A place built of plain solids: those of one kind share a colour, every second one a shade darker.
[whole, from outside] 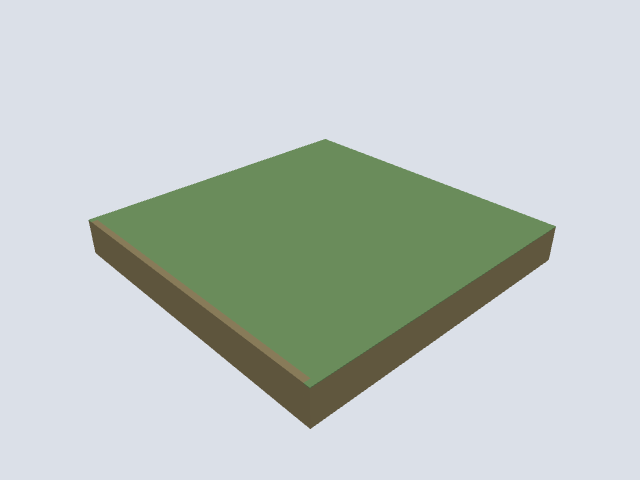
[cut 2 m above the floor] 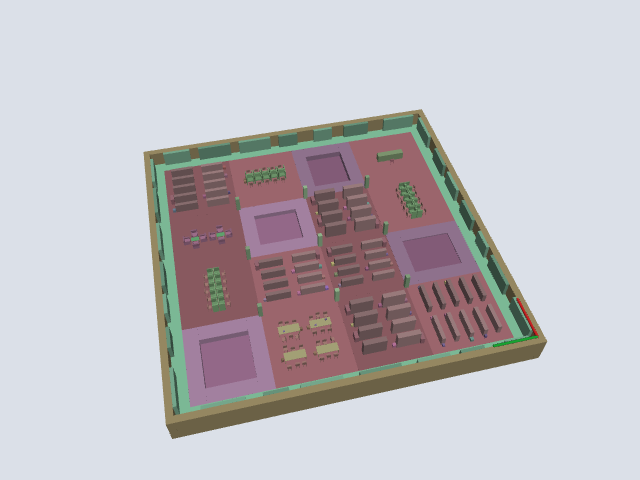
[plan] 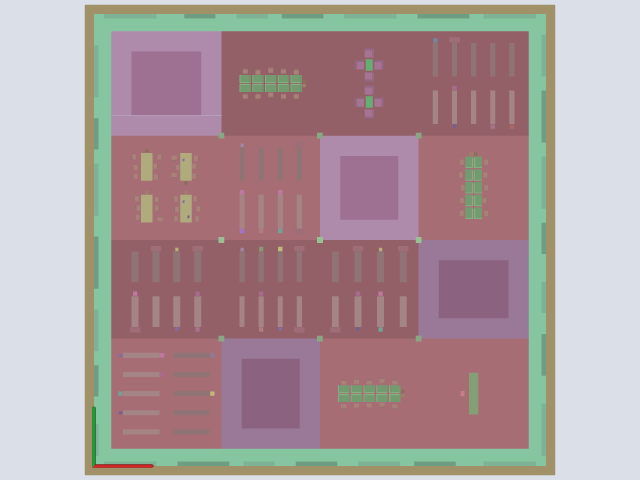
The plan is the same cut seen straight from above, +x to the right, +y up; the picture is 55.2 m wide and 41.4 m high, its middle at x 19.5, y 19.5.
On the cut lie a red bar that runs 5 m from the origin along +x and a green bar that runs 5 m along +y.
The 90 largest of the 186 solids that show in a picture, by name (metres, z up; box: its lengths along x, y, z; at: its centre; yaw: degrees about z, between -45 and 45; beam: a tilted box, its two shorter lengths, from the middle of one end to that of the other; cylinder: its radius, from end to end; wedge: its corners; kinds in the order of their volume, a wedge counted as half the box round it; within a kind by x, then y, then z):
{
 "floor_bay_1": {"box": [9.5, 9.5, 1.5], "at": [6.25, 6.25, -0.75]},
 "floor_bay_2": {"box": [9.5, 8.5, 1.5], "at": [6.25, 15.25, -0.75]},
 "floor_bay_3": {"box": [9.5, 9.0, 1.5], "at": [6.25, 24.0, -0.75]},
 "floor_bay_4": {"box": [8.5, 8.5, 1.5], "at": [15.25, 15.25, -0.75]},
 "floor_bay_5": {"box": [8.5, 9.0, 1.5], "at": [15.25, 24.0, -0.75]},
 "floor_bay_6": {"box": [8.5, 9.0, 1.5], "at": [15.25, 33.0, -0.75]},
 "floor_bay_7": {"box": [8.5, 9.5, 1.5], "at": [23.75, 6.25, -0.75]},
 "floor_bay_8": {"box": [8.5, 8.5, 1.5], "at": [23.75, 15.25, -0.75]},
 "floor_bay_9": {"box": [8.5, 9.0, 1.5], "at": [23.75, 33.0, -0.75]},
 "floor_bay_10": {"box": [9.5, 9.5, 1.5], "at": [32.75, 6.25, -0.75]},
 "floor_bay_11": {"box": [9.5, 9.0, 1.5], "at": [32.75, 24.0, -0.75]},
 "floor_bay_12": {"box": [9.5, 9.0, 1.5], "at": [32.75, 33.0, -0.75]},
 "wall_1": {"box": [0.8, 39.0, 4.8], "at": [-0.4, 19.5, 0.9]},
 "wall_2": {"box": [40.6, 0.8, 4.8], "at": [19.5, -0.4, 0.9]},
 "wall_3": {"box": [40.6, 0.8, 4.8], "at": [19.5, 39.4, 0.9]},
 "wall_4": {"box": [0.8, 39.0, 4.8], "at": [39.4, 19.5, 0.9]},
 "floor_aisle_1": {"box": [1.5, 36.0, 1.5], "at": [0.75, 19.5, -0.75]},
 "floor_aisle_2": {"box": [39.0, 1.5, 1.5], "at": [19.5, 0.75, -0.75]},
 "floor_aisle_3": {"box": [39.0, 1.5, 1.5], "at": [19.5, 38.25, -0.75]},
 "floor_aisle_4": {"box": [1.5, 36.0, 1.5], "at": [38.25, 19.5, -0.75]},
 "floor_rim_1": {"box": [1.75, 5.5, 1.5], "at": [2.37, 33.0, -0.75]},
 "floor_rim_2": {"box": [9.5, 1.75, 1.5], "at": [6.25, 29.37, -0.75]},
 "floor_rim_3": {"box": [9.5, 1.75, 1.5], "at": [6.25, 36.63, -0.75]},
 "floor_rim_4": {"box": [1.75, 5.5, 1.5], "at": [10.13, 33.0, -0.75]},
 "floor_rim_5": {"box": [1.75, 6.0, 1.5], "at": [11.87, 6.25, -0.75]},
 "floor_rim_6": {"box": [8.5, 1.75, 1.5], "at": [15.25, 2.37, -0.75]},
 "floor_rim_7": {"box": [8.5, 1.75, 1.5], "at": [15.25, 10.13, -0.75]},
 "floor_rim_8": {"box": [1.75, 6.0, 1.5], "at": [18.63, 6.25, -0.75]},
 "floor_rim_9": {"box": [1.75, 5.5, 1.5], "at": [20.37, 24.0, -0.75]},
 "floor_rim_10": {"box": [8.5, 1.75, 1.5], "at": [23.75, 20.37, -0.75]},
 "floor_rim_11": {"box": [8.5, 1.75, 1.5], "at": [23.75, 27.63, -0.75]},
 "floor_rim_12": {"box": [1.75, 5.5, 1.5], "at": [27.13, 24.0, -0.75]},
 "floor_rim_13": {"box": [1.75, 5.0, 1.5], "at": [28.87, 15.25, -0.75]},
 "floor_rim_14": {"box": [9.5, 1.75, 1.5], "at": [32.75, 11.87, -0.75]},
 "floor_rim_15": {"box": [9.5, 1.75, 1.5], "at": [32.75, 18.63, -0.75]},
 "floor_rim_16": {"box": [1.75, 5.0, 1.5], "at": [36.63, 15.25, -0.75]},
 "ceil_hall_1": {"box": [40.6, 40.6, 0.1], "at": [19.5, 19.5, 3.25]},
 "floor_well_1": {"box": [6.0, 5.5, 0.6], "at": [6.25, 33.0, -1.2]},
 "floor_well_2": {"box": [5.0, 6.0, 1.36], "at": [15.25, 6.25, -0.82]},
 "floor_well_3": {"box": [5.0, 5.5, 0.84], "at": [23.75, 24.0, -1.08]},
 "floor_well_4": {"box": [6.0, 5.0, 0.68], "at": [32.75, 15.25, -1.16]},
 "wallshelf_1": {"box": [0.4, 2.7, 2.1], "at": [0.2, 2.25, 1.05]},
 "wallshelf_2": {"box": [0.4, 2.7, 2.1], "at": [0.2, 7.35, 1.05]},
 "wallshelf_3": {"box": [0.4, 3.6, 2.1], "at": [0.2, 11.7, 1.05]},
 "wallshelf_4": {"box": [0.4, 4.5, 2.1], "at": [0.2, 17.55, 1.05]},
 "wallshelf_5": {"box": [0.4, 4.5, 2.1], "at": [0.2, 23.85, 1.05]},
 "wallshelf_6": {"box": [0.4, 2.7, 2.1], "at": [0.2, 28.65, 1.05]},
 "wallshelf_7": {"box": [0.4, 4.5, 2.1], "at": [0.2, 34.05, 1.05]},
 "wallshelf_8": {"box": [4.5, 0.4, 2.1], "at": [3.15, 0.2, 1.05]},
 "wallshelf_9": {"box": [4.5, 0.4, 2.1], "at": [3.15, 38.8, 1.05]},
 "wallshelf_10": {"box": [2.7, 0.4, 2.1], "at": [9.15, 38.8, 1.05]},
 "wallshelf_11": {"box": [4.5, 0.4, 2.1], "at": [9.45, 0.2, 1.05]},
 "wallshelf_12": {"box": [2.7, 0.4, 2.1], "at": [13.65, 38.8, 1.05]},
 "wallshelf_13": {"box": [2.7, 0.4, 2.1], "at": [14.25, 0.2, 1.05]},
 "wallshelf_14": {"box": [3.6, 0.4, 2.1], "at": [18.0, 38.8, 1.05]},
 "wallshelf_15": {"box": [3.6, 0.4, 2.1], "at": [19.2, 0.2, 1.05]},
 "wallshelf_16": {"box": [4.5, 0.4, 2.1], "at": [23.85, 38.8, 1.05]},
 "wallshelf_17": {"box": [3.6, 0.4, 2.1], "at": [24.6, 0.2, 1.05]},
 "wallshelf_18": {"box": [3.6, 0.4, 2.1], "at": [29.4, 0.2, 1.05]},
 "wallshelf_19": {"box": [4.5, 0.4, 2.1], "at": [30.15, 38.8, 1.05]},
 "wallshelf_20": {"box": [4.5, 0.4, 2.1], "at": [35.85, 0.2, 1.05]},
 "wallshelf_21": {"box": [4.5, 0.4, 2.1], "at": [35.85, 38.8, 1.05]},
 "wallshelf_22": {"box": [0.4, 4.5, 2.1], "at": [38.8, 3.15, 1.05]},
 "wallshelf_23": {"box": [0.4, 3.6, 2.1], "at": [38.8, 9.6, 1.05]},
 "wallshelf_24": {"box": [0.4, 2.7, 2.1], "at": [38.8, 14.55, 1.05]},
 "wallshelf_25": {"box": [0.4, 2.7, 2.1], "at": [38.8, 19.65, 1.05]},
 "wallshelf_26": {"box": [0.4, 4.5, 2.1], "at": [38.8, 24.45, 1.05]},
 "wallshelf_27": {"box": [0.4, 4.5, 2.1], "at": [38.8, 30.15, 1.05]},
 "wallshelf_28": {"box": [0.4, 3.6, 2.1], "at": [38.8, 35.4, 1.05]},
 "range_1": {"box": [0.6, 2.65, 2.1], "at": [3.55, 13.32, 1.05]},
 "range_2": {"box": [0.6, 2.65, 2.1], "at": [3.55, 17.18, 1.05]},
 "range_3": {"box": [3.15, 0.45, 1.2], "at": [4.08, 2.95, 0.6]},
 "range_4": {"box": [3.15, 0.45, 1.2], "at": [4.08, 4.6, 0.6]},
 "range_5": {"box": [0.6, 2.65, 2.1], "at": [5.35, 13.32, 1.05]},
 "range_6": {"box": [0.6, 2.65, 2.1], "at": [5.35, 17.18, 1.05]},
 "range_7": {"box": [0.6, 2.65, 2.1], "at": [7.15, 13.32, 1.05]},
 "range_8": {"box": [0.6, 2.65, 2.1], "at": [7.15, 17.18, 1.05]},
 "range_9": {"box": [3.15, 0.45, 1.2], "at": [8.43, 2.95, 0.6]},
 "range_10": {"box": [3.15, 0.45, 1.2], "at": [8.43, 4.6, 0.6]},
 "range_11": {"box": [0.6, 2.65, 2.1], "at": [8.95, 13.32, 1.05]},
 "range_12": {"box": [0.6, 2.65, 2.1], "at": [8.95, 17.18, 1.05]},
 "range_13": {"box": [0.6, 2.65, 2.1], "at": [20.82, 13.32, 1.05]},
 "range_14": {"box": [0.6, 2.65, 2.1], "at": [20.82, 17.18, 1.05]},
 "range_15": {"box": [0.6, 2.65, 2.1], "at": [22.77, 13.32, 1.05]},
 "range_16": {"box": [0.6, 2.65, 2.1], "at": [22.77, 17.18, 1.05]},
 "range_17": {"box": [0.6, 2.65, 2.1], "at": [24.73, 13.32, 1.05]},
 "range_18": {"box": [0.6, 2.65, 2.1], "at": [24.73, 17.18, 1.05]},
 "range_19": {"box": [0.6, 2.65, 2.1], "at": [26.68, 13.32, 1.05]},
 "range_20": {"box": [0.6, 2.65, 2.1], "at": [26.68, 17.18, 1.05]},
 "desk_counter_1": {"box": [0.8, 3.6, 1.05], "at": [32.75, 6.25, 0.53]}
}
